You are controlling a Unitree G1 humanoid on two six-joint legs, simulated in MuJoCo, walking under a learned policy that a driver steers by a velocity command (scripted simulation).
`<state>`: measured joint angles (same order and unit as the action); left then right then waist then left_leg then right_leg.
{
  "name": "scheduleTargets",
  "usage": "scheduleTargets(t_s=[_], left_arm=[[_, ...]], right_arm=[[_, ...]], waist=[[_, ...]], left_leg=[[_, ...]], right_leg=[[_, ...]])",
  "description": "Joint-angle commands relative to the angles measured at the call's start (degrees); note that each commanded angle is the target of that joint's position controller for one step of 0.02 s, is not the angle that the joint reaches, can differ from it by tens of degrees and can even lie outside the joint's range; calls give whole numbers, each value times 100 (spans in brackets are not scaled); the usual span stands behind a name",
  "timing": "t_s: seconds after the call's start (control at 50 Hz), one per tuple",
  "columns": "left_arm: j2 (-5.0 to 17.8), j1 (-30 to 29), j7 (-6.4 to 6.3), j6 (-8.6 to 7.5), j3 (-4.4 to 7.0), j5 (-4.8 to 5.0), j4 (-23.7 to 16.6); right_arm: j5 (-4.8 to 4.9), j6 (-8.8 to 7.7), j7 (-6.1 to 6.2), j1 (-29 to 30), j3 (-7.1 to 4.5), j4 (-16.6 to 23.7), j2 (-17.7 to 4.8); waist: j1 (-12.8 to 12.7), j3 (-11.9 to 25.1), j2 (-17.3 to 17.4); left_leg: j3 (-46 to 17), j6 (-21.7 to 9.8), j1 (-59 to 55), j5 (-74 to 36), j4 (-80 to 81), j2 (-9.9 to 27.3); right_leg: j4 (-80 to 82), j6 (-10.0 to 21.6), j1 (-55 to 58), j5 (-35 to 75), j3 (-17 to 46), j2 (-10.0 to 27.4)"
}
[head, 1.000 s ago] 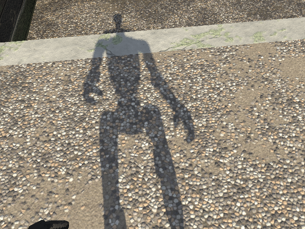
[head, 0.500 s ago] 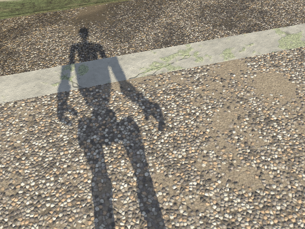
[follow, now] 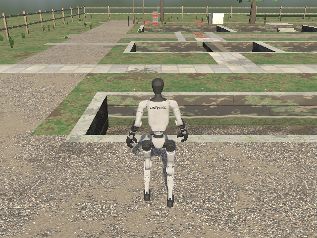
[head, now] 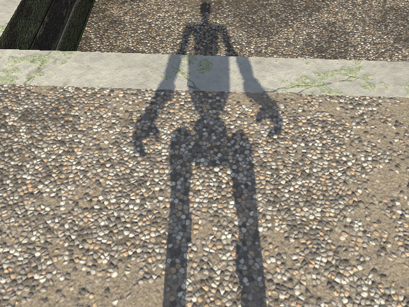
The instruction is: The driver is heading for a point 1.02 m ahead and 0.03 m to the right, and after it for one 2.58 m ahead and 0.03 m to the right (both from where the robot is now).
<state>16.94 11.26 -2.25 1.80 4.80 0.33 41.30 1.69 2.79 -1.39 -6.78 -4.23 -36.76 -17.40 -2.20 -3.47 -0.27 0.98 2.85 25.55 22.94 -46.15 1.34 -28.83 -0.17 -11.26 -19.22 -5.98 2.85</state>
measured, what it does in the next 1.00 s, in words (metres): walks ahead: left foot, then right foot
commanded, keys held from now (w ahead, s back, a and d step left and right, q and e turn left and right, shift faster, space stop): w+q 0.26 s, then w+e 0.74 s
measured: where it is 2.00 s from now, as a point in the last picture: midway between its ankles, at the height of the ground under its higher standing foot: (248, 173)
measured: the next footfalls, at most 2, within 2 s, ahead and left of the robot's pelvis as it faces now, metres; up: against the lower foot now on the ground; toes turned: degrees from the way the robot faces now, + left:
left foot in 0.06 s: +0.06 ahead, +0.13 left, +0.00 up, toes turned +4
right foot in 0.58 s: +0.36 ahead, -0.06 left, +0.00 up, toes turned +7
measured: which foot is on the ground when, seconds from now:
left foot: up 0.00-0.04, down 0.06-0.60, up 0.62-1.00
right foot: down 0.00-0.06, up 0.08-0.56, down 0.58-1.00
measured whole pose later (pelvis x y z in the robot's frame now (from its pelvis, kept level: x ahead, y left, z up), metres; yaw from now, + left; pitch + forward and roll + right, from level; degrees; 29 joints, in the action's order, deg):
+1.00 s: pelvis +0.42 +0.04 +0.00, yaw -6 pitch +2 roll +0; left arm 16.6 22.2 -0.8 -2.3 3.5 1.8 44.7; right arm 0.0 -6.2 -1.0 -1.9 -1.7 -35.3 -16.2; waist -5.7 -2.0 2.2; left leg -6.2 3.2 33.4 -2.2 -29.3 0.8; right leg -20.7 4.1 -3.1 -18.9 11.2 -6.3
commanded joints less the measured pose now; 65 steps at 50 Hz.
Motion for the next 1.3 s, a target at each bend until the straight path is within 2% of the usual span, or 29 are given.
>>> scheduleTargets(t_s=[0.02, 0.06, 0.08, 0.1, 0.12, 0.14, 0.18, 0.32, 0.48, 0.54, 0.58, 0.6, 0.62, 0.64, 0.66, 0.7, 0.76, 0.82, 0.88, 0.96, 1.02, 1.06, 1.08, 1.1, 1.12, 1.14, 1.16, 1.24, 1.3], left_arm=[[1083, -98, 27, -75, 287, 134, -304], [808, 104, 101, -192, 212, 102, -188], [326, -96, 146, -250, 47, -163, -395], [377, -588, 158, -386, 34, -111, -777], [711, -823, 210, -481, 124, 75, -779], [835, -844, 252, -545, 162, 129, -759], [843, -719, 215, -611, 197, -47, -585], [307, -944, 311, -686, -13, -28, -373], [425, -1649, 502, -750, -115, 114, -666], [525, -1289, 568, -765, -84, 111, -633], [843, -29, 515, -734, 115, 80, -273], [1213, 896, 462, -710, 224, 68, -164], [1593, 1281, 492, -708, 301, 103, -63], [1065, 1242, 486, -701, 152, 175, -70], [934, 925, 443, -670, 109, 113, -142], [793, 508, 397, -624, 60, 24, -279], [722, 275, 325, -615, 23, 13, -367], [889, 408, 230, -616, 71, 65, -269], [957, 676, 159, -559, 102, 109, -126], [935, 1091, 109, -475, 111, 177, 38], [936, 1021, 89, -409, 145, 146, 34], [657, 876, 139, -396, 50, 78, -83], [289, 1013, 145, -406, -81, -82, -229], [79, 1879, 159, -462, -165, 162, -351], [705, 1698, 133, -443, -55, 242, -161], [952, 1030, 142, -413, 22, 203, -248], [871, 731, 135, -393, 23, 140, -316], [450, 554, 221, -305, -4, 146, -468], [317, 198, 249, -275, -57, 83, -647]], right_arm=[[15, -16, -61, 5, -143, 473, -430], [28, 6, 27, -769, -328, 267, -732], [36, -41, 117, -1340, -492, 244, -1390], [-152, -254, 33, -1546, -468, 334, -1615], [-164, -420, -6, -1424, -342, 323, -1194], [-118, -503, 15, -1225, -253, 296, -933], [-83, -529, 96, -823, -172, 351, -773], [-120, -602, 242, -1111, -158, 154, -772], [-103, -627, 166, -1680, -188, -318, -926], [-91, -574, 200, -1551, -220, -352, -1049], [-114, -536, 262, -1431, -169, -293, -951], [-215, -568, 306, -1407, -75, -94, -760], [-285, -691, 270, -1748, 73, 71, -287], [-149, -834, 203, -1380, 24, 80, -676], [1, -949, 129, -918, -13, 201, -829], [-188, -1056, 126, -580, -4, 265, -758], [-276, -955, 121, -775, -5, 253, -625], [-294, -875, 155, -345, 69, 381, -441], [-263, -925, 124, 375, 150, 514, -236], [-138, -990, 44, 870, 94, 616, -386], [-110, -1034, 38, 606, -19, 554, -603], [-187, -1074, 106, -520, -180, 354, -891], [-226, -1032, 164, -1431, -259, 287, -1233], [-260, -954, 87, -1562, -305, 70, -1455], [-182, -930, 73, -1313, -185, 220, -825], [-165, -900, 103, -1067, -109, 236, -544], [-210, -880, 99, -835, -75, 210, -500], [-215, -944, 106, -620, -53, -33, -360], [-187, -972, 114, -663, -138, -217, -585]], waist=[[101, 827, -860], [417, 1064, -348], [549, 1062, 1199], [794, 1256, 1577], [808, 890, 896], [643, 507, 765], [386, 185, 501], [512, 294, 713], [866, -169, 606], [588, 87, 672], [-64, 985, 454], [-399, 1665, -85], [-178, 2073, -1569], [-388, 1878, -1067], [-373, 1116, -775], [-109, 540, -47], [236, 451, -330], [178, 200, -299], [-80, 165, -358], [-212, 227, -419], [24, 298, -627], [633, 1119, -503], [889, 2070, 313], [385, 2485, 2324], [526, 1858, 1337], [668, 1117, 727], [565, 709, 308], [298, 261, 645], [313, 125, 461]], left_leg=[[494, -197, -607, -673, 1164, -255], [203, -631, -2254, -885, 1917, -375], [-2036, -1276, -3306, -1317, 2326, 1057], [-4481, -2453, -3402, 11, 3128, 2015], [-4269, -2403, -3229, 735, 3355, 1988], [-3776, -2134, -2836, 1105, 3400, 1730], [-2988, -1781, -2204, 502, 3460, 1256], [-1663, -1485, -1819, -1151, 3547, 716], [-1461, -1490, -2628, -1652, 3470, 1277], [-1091, -1306, -2821, -3430, 2983, 1275], [-435, -986, -2385, -5301, 1381, 834], [-133, -666, -1042, -4257, -267, 523], [-171, -239, 1032, 161, -2162, -523], [-859, -279, 1783, 684, -2738, -323], [-804, -343, 2099, 223, -2740, -77], [-685, -337, 1803, -428, -2036, 253], [-590, -129, 1264, -655, -1418, 349], [-413, 98, 1201, -1301, -450, 255], [-356, 160, 582, -2489, 878, -16], [-540, 78, 134, -2793, 1666, -217], [-632, -179, -210, -2109, 1902, -182], [-732, -616, -2065, -2026, 2079, 173], [-1847, -947, -3639, -1713, 1913, 1221], [-4570, -1803, -4882, -337, 2580, 2316], [-4525, -1616, -4372, 659, 2822, 2193], [-3458, -1384, -3630, 356, 2889, 1927], [-2776, -1298, -2940, -477, 3004, 1683], [-1363, -1327, -1930, -1677, 3545, 1266], [-862, -1472, -1957, -2206, 3773, 1380]], right_leg=[[279, 939, 593, 2877, 648, 1292], [-853, 489, -450, 1184, 125, 932], [-2834, -18, -2176, -1119, -320, 296], [-3881, -159, -3639, -1933, 700, -438], [-4153, -78, -3905, -1612, 1128, -117], [-3931, 46, -3875, -1049, 1149, 38], [-3229, 15, -3407, -167, 1121, 213], [-1039, -340, -2323, 1644, 812, -67], [-292, 121, -2672, 1397, 685, 7], [-140, 434, -1961, 1037, 422, -251], [71, 745, 65, 1398, 299, -562], [80, 1206, 1768, 1092, 1764, 341], [792, 2056, 3187, 31, 4594, 1529], [1214, 1960, 3265, -668, 4962, 1548], [1307, 1803, 2635, -320, 4207, 1398], [1450, 1648, 1481, 800, 3368, 991], [1713, 1688, 648, 1697, 2870, 694], [1819, 1608, 28, 2148, 2413, 471], [1665, 1292, -364, 2077, 2093, 138], [1307, 1134, 1, 1660, 2590, 319], [763, 969, 511, 1982, 2999, 525], [-655, 686, 173, 2455, 2708, 75], [-2326, 481, -647, 930, 2131, -413], [-3929, 209, -2619, -1630, 1678, -917], [-4517, 133, -3134, -1243, 1809, -404], [-4553, 88, -3212, -673, 1600, -228], [-4428, 34, -3030, -286, 1445, -39], [-3801, -25, -2657, 158, 1233, 324], [-3174, -117, -2970, 599, 1204, 426]])
Velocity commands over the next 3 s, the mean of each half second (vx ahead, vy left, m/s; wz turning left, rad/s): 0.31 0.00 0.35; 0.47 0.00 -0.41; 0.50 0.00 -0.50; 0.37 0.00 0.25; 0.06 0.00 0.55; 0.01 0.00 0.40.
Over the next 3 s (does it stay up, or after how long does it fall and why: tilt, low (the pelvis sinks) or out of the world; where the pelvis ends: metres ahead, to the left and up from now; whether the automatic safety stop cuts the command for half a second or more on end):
stays up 0.93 -0.17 0.00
